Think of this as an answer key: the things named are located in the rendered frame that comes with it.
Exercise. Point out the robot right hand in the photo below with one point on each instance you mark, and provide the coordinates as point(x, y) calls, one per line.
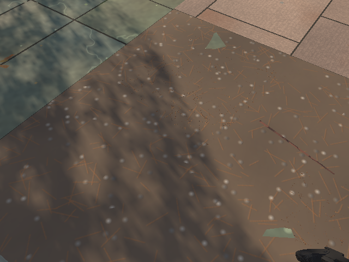
point(320, 255)

